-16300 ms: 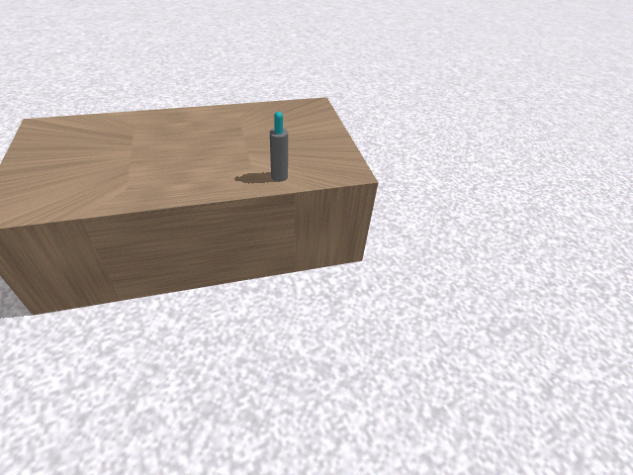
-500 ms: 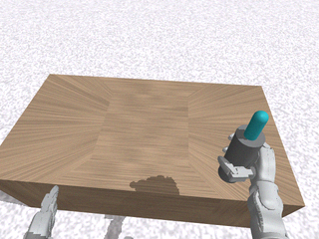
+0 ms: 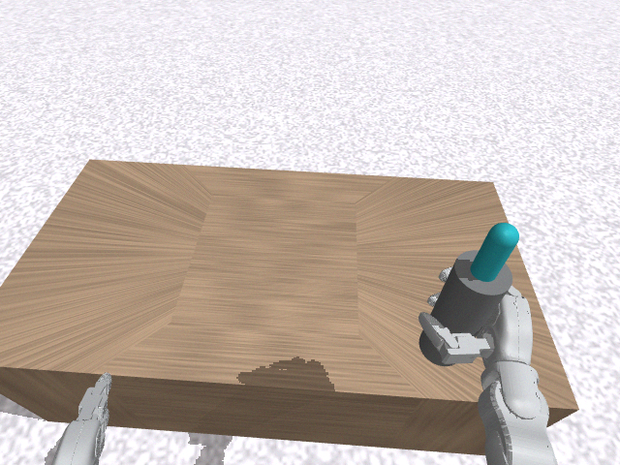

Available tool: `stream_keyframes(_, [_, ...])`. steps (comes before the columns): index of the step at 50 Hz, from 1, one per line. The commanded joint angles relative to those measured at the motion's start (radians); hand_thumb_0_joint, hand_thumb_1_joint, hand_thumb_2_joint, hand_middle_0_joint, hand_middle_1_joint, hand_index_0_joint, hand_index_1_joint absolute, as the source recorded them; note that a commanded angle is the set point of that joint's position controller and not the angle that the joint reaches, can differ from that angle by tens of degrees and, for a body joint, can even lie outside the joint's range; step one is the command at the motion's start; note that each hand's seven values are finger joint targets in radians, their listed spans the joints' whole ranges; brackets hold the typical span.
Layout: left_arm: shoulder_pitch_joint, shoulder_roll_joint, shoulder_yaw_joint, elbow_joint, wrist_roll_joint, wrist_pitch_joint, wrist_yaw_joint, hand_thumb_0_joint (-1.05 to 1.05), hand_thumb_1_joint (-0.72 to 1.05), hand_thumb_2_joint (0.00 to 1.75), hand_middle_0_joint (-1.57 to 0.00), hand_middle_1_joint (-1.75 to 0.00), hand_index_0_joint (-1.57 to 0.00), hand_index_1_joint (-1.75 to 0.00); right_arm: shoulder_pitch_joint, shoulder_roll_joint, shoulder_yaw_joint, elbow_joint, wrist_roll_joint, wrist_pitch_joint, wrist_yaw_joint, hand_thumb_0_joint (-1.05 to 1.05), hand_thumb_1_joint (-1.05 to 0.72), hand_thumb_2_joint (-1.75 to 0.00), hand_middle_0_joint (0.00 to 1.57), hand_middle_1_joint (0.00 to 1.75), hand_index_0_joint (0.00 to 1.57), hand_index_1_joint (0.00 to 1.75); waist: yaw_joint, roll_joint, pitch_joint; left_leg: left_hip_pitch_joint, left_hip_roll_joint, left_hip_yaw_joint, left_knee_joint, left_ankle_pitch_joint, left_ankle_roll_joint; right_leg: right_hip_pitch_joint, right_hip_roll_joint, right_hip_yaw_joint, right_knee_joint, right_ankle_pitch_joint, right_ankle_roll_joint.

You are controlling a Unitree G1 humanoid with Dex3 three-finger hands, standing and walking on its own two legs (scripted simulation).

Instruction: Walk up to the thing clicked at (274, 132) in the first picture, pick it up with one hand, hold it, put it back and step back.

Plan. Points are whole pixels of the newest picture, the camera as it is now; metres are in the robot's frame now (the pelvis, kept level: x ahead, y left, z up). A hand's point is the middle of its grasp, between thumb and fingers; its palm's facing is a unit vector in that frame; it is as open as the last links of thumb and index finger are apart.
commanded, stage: hold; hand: right
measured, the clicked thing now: (467, 298) +0.33 -0.17 +0.09
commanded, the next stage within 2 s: none
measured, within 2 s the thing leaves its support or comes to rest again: neither
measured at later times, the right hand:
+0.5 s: hand (452, 316) +0.32 -0.16 +0.05, palm faces +0.13 +0.99 +0.01, open 8.5 cm
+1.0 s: hand (453, 314) +0.32 -0.16 +0.06, palm faces +0.12 +0.99 +0.01, open 8.5 cm
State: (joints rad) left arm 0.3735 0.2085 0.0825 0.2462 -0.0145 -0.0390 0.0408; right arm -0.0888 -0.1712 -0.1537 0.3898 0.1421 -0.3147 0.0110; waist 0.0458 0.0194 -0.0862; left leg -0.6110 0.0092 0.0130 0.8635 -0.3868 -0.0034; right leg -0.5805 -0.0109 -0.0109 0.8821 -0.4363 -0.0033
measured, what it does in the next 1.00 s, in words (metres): stands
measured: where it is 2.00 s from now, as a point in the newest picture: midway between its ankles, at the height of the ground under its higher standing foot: outside the picture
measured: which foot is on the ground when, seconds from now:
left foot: down 0.00-1.00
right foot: down 0.00-1.00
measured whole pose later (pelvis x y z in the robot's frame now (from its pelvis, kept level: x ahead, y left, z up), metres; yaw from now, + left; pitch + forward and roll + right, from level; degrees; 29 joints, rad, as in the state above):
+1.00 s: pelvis +0.00 +0.00 +0.01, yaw +0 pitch +6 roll +0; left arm 0.34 0.21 0.08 0.34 -0.01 -0.07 0.05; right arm -0.09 -0.17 -0.15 0.41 0.15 -0.33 0.03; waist 0.04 0.01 -0.07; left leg -0.56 0.01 0.01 0.81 -0.36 0.00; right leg -0.53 -0.01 -0.01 0.83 -0.41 0.00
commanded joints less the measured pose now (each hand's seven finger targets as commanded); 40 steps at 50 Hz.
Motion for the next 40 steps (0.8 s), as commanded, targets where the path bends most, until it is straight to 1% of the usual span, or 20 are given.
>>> stream_keyframes(1, [-0.036, 0.138, 0.077, -0.159, 0.001, -0.058, 0.017, 0.00, -0.54, 0.05, -0.05, -0.06, -0.05, -0.05, -0.342, -0.125, -0.036, -0.298, 0.015, -0.089, 0.000, 0.00, -0.35, -1.36, 1.33, 1.47, 1.37, 1.47, 0.017, -0.040, -0.255, 0.154, -0.006, 0.001, -0.124, 0.249, 0.006, 0.132, 0.010, 0.011, -0.142, 0.236, -0.010])
stream_keyframes(2, [-0.025, 0.159, 0.094, -0.123, 0.002, -0.056, 0.020, 0.00, -0.55, 0.05, -0.05, -0.05, -0.05, -0.06, -0.312, -0.137, -0.054, -0.268, 0.017, -0.083, -0.002, 0.00, -0.35, -1.35, 1.33, 1.46, 1.37, 1.46, 0.014, -0.020, -0.243, 0.149, -0.009, 0.004, -0.121, 0.261, 0.005, 0.129, 0.007, 0.014, -0.145, 0.254, -0.010])
stream_keyframes(4, [-0.053, 0.124, 0.059, -0.152, 0.000, -0.062, 0.016, 0.00, -0.55, 0.05, -0.05, -0.06, -0.05, -0.06, -0.305, -0.112, -0.035, -0.251, 0.015, -0.072, 0.006, 0.00, -0.34, -1.36, 1.33, 1.47, 1.37, 1.47, 0.014, -0.023, -0.247, 0.157, -0.006, 0.003, -0.128, 0.273, 0.004, 0.140, 0.009, 0.011, -0.145, 0.260, -0.012])
stream_keyframes(5, [-0.031, 0.169, 0.105, -0.135, -0.001, -0.061, 0.023, 0.00, -0.55, 0.05, -0.05, -0.05, -0.05, -0.05, -0.336, -0.138, -0.050, -0.280, 0.022, -0.074, 0.006, 0.00, -0.36, -1.37, 1.35, 1.48, 1.38, 1.48, 0.026, -0.005, -0.259, 0.164, -0.008, 0.005, -0.134, 0.271, 0.003, 0.151, 0.006, 0.015, -0.150, 0.259, -0.013])
stream_keyframes(6, [-0.058, 0.149, 0.075, -0.156, -0.003, -0.063, 0.020, 0.00, -0.55, 0.05, -0.05, -0.05, -0.05, -0.05, -0.282, -0.132, -0.051, -0.229, 0.017, -0.065, 0.008, 0.00, -0.36, -1.36, 1.34, 1.47, 1.38, 1.47, 0.009, 0.009, -0.248, 0.171, -0.009, 0.008, -0.135, 0.272, 0.003, 0.147, 0.005, 0.016, -0.157, 0.270, -0.012])
stream_keyframes(7, [-0.040, 0.148, 0.079, -0.131, -0.001, -0.060, 0.020, 0.00, -0.55, 0.05, -0.05, -0.06, -0.05, -0.06, -0.341, -0.131, -0.035, -0.303, 0.020, -0.071, 0.008, 0.00, -0.36, -1.36, 1.34, 1.47, 1.38, 1.47, 0.010, -0.027, -0.244, 0.175, -0.004, 0.002, -0.141, 0.262, 0.004, 0.147, 0.009, 0.011, -0.160, 0.246, -0.011])
stream_keyframes(10, [-0.070, 0.134, 0.072, -0.122, -0.005, -0.068, 0.021, 0.00, -0.54, 0.04, -0.05, -0.06, -0.05, -0.05, -0.325, -0.125, -0.054, -0.203, 0.023, -0.066, 0.014, 0.00, -0.35, -1.34, 1.33, 1.46, 1.37, 1.46, 0.014, 0.018, -0.201, 0.160, -0.001, -0.004, -0.158, 0.219, 0.000, 0.114, 0.012, 0.007, -0.163, 0.190, -0.018])
stream_keyframes(14, [-0.062, 0.167, 0.094, -0.129, -0.002, -0.076, 0.023, 0.00, -0.54, 0.04, -0.05, -0.05, -0.05, -0.05, -0.347, -0.129, -0.035, -0.260, 0.026, -0.077, 0.016, 0.00, -0.36, -1.33, 1.33, 1.45, 1.36, 1.45, 0.004, -0.030, -0.233, 0.175, -0.005, 0.003, -0.158, 0.209, 0.007, 0.149, 0.010, 0.012, -0.183, 0.191, -0.010])
stream_keyframes(15, [-0.050, 0.128, 0.058, -0.109, -0.003, -0.073, 0.019, 0.00, -0.54, 0.04, -0.05, -0.05, -0.05, -0.05, -0.311, -0.148, -0.059, -0.220, 0.020, -0.075, 0.014, 0.00, -0.37, -1.32, 1.33, 1.44, 1.36, 1.44, -0.015, -0.032, -0.216, 0.186, -0.004, 0.003, -0.159, 0.216, 0.006, 0.136, 0.013, 0.009, -0.182, 0.203, -0.009])
stream_keyframes(17, [-0.065, 0.097, 0.029, -0.121, -0.002, -0.073, 0.011, 0.00, -0.54, 0.04, -0.05, -0.06, -0.05, -0.05, -0.288, -0.121, -0.037, -0.230, 0.020, -0.080, 0.019, 0.00, -0.35, -1.33, 1.32, 1.44, 1.36, 1.44, -0.015, -0.045, -0.220, 0.186, -0.004, 0.000, -0.157, 0.227, 0.008, 0.125, 0.015, 0.006, -0.180, 0.214, -0.009])
stream_keyframes(19, [-0.057, 0.148, 0.080, -0.111, 0.003, -0.074, 0.018, 0.00, -0.54, 0.05, -0.05, -0.05, -0.05, -0.05, -0.307, -0.143, -0.064, -0.248, 0.026, -0.089, 0.012, 0.00, -0.34, -1.34, 1.34, 1.46, 1.37, 1.46, 0.000, -0.030, -0.249, 0.196, -0.007, 0.003, -0.157, 0.247, 0.006, 0.145, 0.011, 0.008, -0.177, 0.232, -0.009])
stream_keyframes(20, [-0.072, 0.135, 0.061, -0.117, 0.004, -0.074, 0.016, 0.00, -0.54, 0.04, -0.05, -0.05, -0.05, -0.05, -0.277, -0.153, -0.083, -0.210, 0.023, -0.087, 0.009, 0.00, -0.35, -1.36, 1.35, 1.48, 1.39, 1.48, -0.011, -0.020, -0.233, 0.197, -0.006, 0.001, -0.160, 0.244, 0.004, 0.129, 0.012, 0.007, -0.176, 0.228, -0.011])
stream_keyframes(23, [-0.066, 0.149, 0.082, -0.112, 0.005, -0.073, 0.020, 0.00, -0.54, 0.05, -0.05, -0.06, -0.05, -0.05, -0.342, -0.156, -0.068, -0.325, 0.026, -0.108, 0.002, 0.00, -0.35, -1.35, 1.34, 1.46, 1.37, 1.46, -0.008, -0.048, -0.256, 0.217, 0.000, -0.009, -0.166, 0.240, 0.004, 0.149, 0.017, 0.001, -0.172, 0.213, -0.011])
stream_keyframes(25, [-0.062, 0.133, 0.062, -0.092, 0.005, -0.076, 0.019, 0.00, -0.54, 0.05, -0.05, -0.06, -0.05, -0.05, -0.304, -0.144, -0.059, -0.299, 0.025, -0.108, 0.002, 0.00, -0.34, -1.35, 1.33, 1.46, 1.37, 1.46, -0.013, -0.044, -0.237, 0.207, -0.002, -0.010, -0.166, 0.229, 0.005, 0.134, 0.017, 0.004, -0.176, 0.206, -0.011])
stream_keyframes(29, [-0.089, 0.166, 0.092, -0.107, 0.004, -0.083, 0.028, 0.00, -0.55, 0.05, -0.05, -0.06, -0.05, -0.05, -0.314, -0.127, -0.038, -0.264, 0.022, -0.108, 0.007, 0.00, -0.32, -1.35, 1.33, 1.46, 1.37, 1.46, 0.019, -0.001, -0.248, 0.178, -0.010, -0.002, -0.162, 0.232, 0.003, 0.154, 0.005, 0.016, -0.177, 0.211, -0.014])
stream_keyframes(30, [-0.083, 0.121, 0.050, -0.096, 0.004, -0.083, 0.022, 0.00, -0.55, 0.05, -0.05, -0.06, -0.05, -0.05, -0.283, -0.107, -0.019, -0.258, 0.021, -0.105, 0.011, 0.00, -0.34, -1.36, 1.34, 1.47, 1.38, 1.47, 0.007, -0.023, -0.213, 0.177, -0.007, -0.003, -0.167, 0.221, 0.004, 0.133, 0.009, 0.012, -0.180, 0.199, -0.013])
stream_keyframes(32, [-0.089, 0.112, 0.038, -0.095, 0.002, -0.082, 0.022, 0.00, -0.55, 0.05, -0.05, -0.06, -0.05, -0.05, -0.271, -0.118, -0.035, -0.247, 0.024, -0.105, 0.016, 0.00, -0.31, -1.36, 1.33, 1.48, 1.38, 1.48, -0.001, -0.009, -0.234, 0.195, -0.004, -0.005, -0.167, 0.230, 0.003, 0.136, 0.011, 0.012, -0.176, 0.209, -0.014])
stream_keyframes(37, [-0.058, 0.140, 0.066, -0.065, 0.002, -0.080, 0.023, 0.00, -0.54, 0.04, -0.05, -0.06, -0.06, -0.05, -0.315, -0.146, -0.064, -0.200, 0.028, -0.103, 0.024, 0.00, -0.36, -1.37, 1.35, 1.48, 1.39, 1.48, 0.011, -0.024, -0.202, 0.173, -0.005, 0.002, -0.161, 0.242, 0.003, 0.131, 0.009, 0.015, -0.183, 0.222, -0.011])
stream_keyframes(38, [-0.061, 0.119, 0.046, -0.076, 0.001, -0.081, 0.020, 0.00, -0.54, 0.04, -0.05, -0.06, -0.05, -0.05, -0.319, -0.142, -0.058, -0.227, 0.027, -0.104, 0.026, 0.00, -0.37, -1.37, 1.35, 1.48, 1.39, 1.48, 0.000, -0.036, -0.213, 0.185, -0.001, -0.003, -0.163, 0.240, 0.004, 0.137, 0.012, 0.009, -0.181, 0.216, -0.010])
stream_keyframes(40, [-0.071, 0.151, 0.072, -0.103, 0.003, -0.086, 0.024, 0.00, -0.54, 0.04, -0.05, -0.06, -0.06, -0.05, -0.365, -0.135, -0.039, -0.288, 0.028, -0.113, 0.023, 0.00, -0.38, -1.36, 1.34, 1.47, 1.38, 1.47, 0.008, -0.048, -0.254, 0.190, -0.005, 0.000, -0.157, 0.250, 0.007, 0.176, 0.008, 0.013, -0.186, 0.234, -0.006])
